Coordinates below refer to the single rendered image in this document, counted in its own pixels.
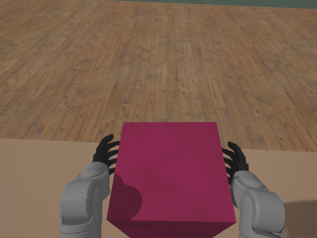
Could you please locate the carton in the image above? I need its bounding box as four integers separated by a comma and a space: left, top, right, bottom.
106, 122, 237, 238

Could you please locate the robot left forearm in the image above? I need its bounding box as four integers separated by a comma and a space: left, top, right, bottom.
59, 162, 110, 238

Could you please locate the robot right forearm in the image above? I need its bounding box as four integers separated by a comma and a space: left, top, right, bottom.
230, 171, 286, 238

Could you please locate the robot right hand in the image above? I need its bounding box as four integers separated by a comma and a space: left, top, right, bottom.
222, 141, 249, 185

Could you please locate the robot left hand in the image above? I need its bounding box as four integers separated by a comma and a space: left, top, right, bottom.
92, 134, 120, 176

